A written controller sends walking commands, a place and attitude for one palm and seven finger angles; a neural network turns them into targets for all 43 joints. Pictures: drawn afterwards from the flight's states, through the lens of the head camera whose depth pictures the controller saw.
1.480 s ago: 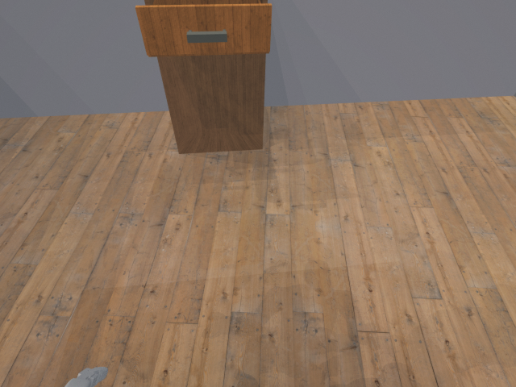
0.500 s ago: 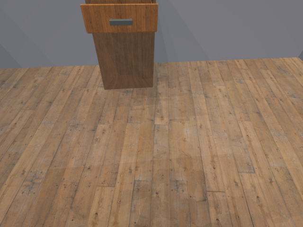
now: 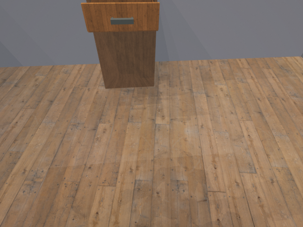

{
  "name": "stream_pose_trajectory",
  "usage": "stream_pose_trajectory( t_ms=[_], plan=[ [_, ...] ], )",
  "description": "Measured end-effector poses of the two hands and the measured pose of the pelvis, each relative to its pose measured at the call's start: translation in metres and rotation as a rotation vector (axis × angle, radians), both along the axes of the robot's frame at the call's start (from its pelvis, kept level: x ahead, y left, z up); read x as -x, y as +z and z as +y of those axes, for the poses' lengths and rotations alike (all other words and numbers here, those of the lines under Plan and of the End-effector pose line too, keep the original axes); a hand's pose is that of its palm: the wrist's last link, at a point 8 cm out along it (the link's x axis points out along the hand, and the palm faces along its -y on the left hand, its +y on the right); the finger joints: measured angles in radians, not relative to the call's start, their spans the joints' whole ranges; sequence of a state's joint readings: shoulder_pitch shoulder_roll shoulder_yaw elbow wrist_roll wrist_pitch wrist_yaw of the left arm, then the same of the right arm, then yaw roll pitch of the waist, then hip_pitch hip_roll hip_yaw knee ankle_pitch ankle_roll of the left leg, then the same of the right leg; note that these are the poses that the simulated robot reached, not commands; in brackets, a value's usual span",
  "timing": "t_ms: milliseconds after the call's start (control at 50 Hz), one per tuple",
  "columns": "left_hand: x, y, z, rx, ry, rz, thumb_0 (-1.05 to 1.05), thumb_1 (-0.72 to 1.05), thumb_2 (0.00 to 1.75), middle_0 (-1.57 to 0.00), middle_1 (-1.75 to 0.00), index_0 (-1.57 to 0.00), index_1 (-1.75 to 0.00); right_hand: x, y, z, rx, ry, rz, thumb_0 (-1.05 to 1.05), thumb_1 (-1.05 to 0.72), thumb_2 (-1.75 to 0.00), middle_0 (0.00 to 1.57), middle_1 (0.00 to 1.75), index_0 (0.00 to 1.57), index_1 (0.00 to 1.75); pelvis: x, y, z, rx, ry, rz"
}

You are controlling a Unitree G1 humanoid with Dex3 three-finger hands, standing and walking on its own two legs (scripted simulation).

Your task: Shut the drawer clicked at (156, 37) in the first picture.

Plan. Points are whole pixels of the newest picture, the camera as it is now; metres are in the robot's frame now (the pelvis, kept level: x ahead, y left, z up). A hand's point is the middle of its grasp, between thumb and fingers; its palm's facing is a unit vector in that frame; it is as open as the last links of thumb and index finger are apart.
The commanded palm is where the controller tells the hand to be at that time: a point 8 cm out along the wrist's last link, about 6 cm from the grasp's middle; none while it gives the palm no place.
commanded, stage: walk to a spot facing it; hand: left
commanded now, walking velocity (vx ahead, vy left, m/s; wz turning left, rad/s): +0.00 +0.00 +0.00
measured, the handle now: (122, 19) +1.21 +0.25 +0.03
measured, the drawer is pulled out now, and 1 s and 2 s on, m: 0.29 0.29 0.29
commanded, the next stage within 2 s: turn to face it in 1.46 s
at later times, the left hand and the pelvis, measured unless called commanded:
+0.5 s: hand out of the picture +0.06 +0.20 -0.19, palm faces -0.05 -0.99 -0.14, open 7.4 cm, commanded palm none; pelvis +0.09 +0.02 -0.01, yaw -3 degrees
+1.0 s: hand (124, 161) +0.38 +0.13 -0.18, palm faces -0.04 -0.98 -0.22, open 7.2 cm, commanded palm none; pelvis +0.31 -0.06 -0.01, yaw -4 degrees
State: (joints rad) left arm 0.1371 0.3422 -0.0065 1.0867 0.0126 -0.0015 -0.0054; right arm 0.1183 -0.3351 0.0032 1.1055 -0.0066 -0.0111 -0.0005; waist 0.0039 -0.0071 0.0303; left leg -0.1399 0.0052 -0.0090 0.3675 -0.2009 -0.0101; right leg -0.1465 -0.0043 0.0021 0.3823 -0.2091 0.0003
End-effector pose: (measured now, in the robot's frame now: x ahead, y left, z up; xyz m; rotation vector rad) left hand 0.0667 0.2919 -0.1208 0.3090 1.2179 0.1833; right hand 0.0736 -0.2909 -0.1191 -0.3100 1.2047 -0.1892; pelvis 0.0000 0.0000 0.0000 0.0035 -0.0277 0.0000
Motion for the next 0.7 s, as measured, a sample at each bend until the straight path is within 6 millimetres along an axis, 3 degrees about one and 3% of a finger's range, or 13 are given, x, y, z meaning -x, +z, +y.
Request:
stream_pose_trajectory(
  t_ms=[200, 380, 440, 480, 540, 620, 700],
  plan=[
    [0.008, -0.009, -0.012, 0.026, 0.021, 0.03, 0.0, 0.9, 0.9, -0.2, -0.29, -0.2, -0.3, 0.003, -0.009, 0.011, -0.028, -0.009, 0.022, 0.0, -0.9, -0.9, 0.2, 0.3, 0.2, 0.3, -0.012, -0.004, -0.001, 0.003, -0.008, 0.002],
    [0.038, -0.046, -0.036, 0.159, 0.096, 0.18, 0.0, 0.9, 0.9, -0.2, -0.3, -0.2, -0.3, 0.024, -0.028, 0.056, -0.082, -0.078, 0.135, 0.0, -0.91, -0.9, 0.2, 0.3, 0.2, 0.3, -0.057, -0.017, 0.016, 0.021, -0.02, 0.016],
    [0.033, -0.049, -0.04, 0.179, 0.071, 0.265, 0.0, 0.91, 0.9, -0.2, -0.3, -0.2, -0.3, 0.034, -0.029, 0.073, -0.095, -0.141, 0.143, 0.0, -0.91, -0.9, 0.2, 0.3, 0.2, 0.3, -0.075, -0.017, 0.021, 0.015, -0.053, 0.019],
    [0.015, -0.046, -0.041, 0.182, 0.049, 0.279, 0.0, 0.91, 0.9, -0.2, -0.3, -0.2, -0.3, 0.048, -0.026, 0.084, -0.106, -0.187, 0.182, 0.0, -0.91, -0.9, 0.2, 0.3, 0.2, 0.3, -0.087, -0.014, 0.021, 0.018, -0.056, 0.019],
    [-0.032, -0.043, -0.045, 0.186, 0.022, 0.236, 0.01, 0.91, 0.9, -0.2, -0.29, -0.2, -0.3, 0.073, -0.019, 0.1, -0.134, -0.244, 0.296, 0.0, -0.91, -0.9, 0.2, 0.3, 0.2, 0.3, -0.106, -0.011, 0.017, 0.019, -0.057, 0.023],
    [-0.114, -0.04, -0.057, 0.186, -0.031, 0.136, 0.01, 0.91, 0.9, -0.2, -0.29, -0.19, -0.3, 0.096, -0.01, 0.115, -0.174, -0.31, 0.453, 0.0, -0.91, -0.9, 0.2, 0.3, 0.2, 0.3, -0.135, -0.011, 0.008, 0.015, -0.071, 0.03],
    [-0.208, -0.041, -0.081, 0.176, -0.104, 0.025, 0.0, 0.91, 0.9, -0.2, -0.29, -0.19, -0.3, 0.093, -0.011, 0.115, -0.211, -0.37, 0.56, 0.0, -0.9, -0.9, 0.2, 0.3, 0.2, 0.3, -0.172, -0.021, -0.009, 0.01, -0.089, 0.034]
  ],
)
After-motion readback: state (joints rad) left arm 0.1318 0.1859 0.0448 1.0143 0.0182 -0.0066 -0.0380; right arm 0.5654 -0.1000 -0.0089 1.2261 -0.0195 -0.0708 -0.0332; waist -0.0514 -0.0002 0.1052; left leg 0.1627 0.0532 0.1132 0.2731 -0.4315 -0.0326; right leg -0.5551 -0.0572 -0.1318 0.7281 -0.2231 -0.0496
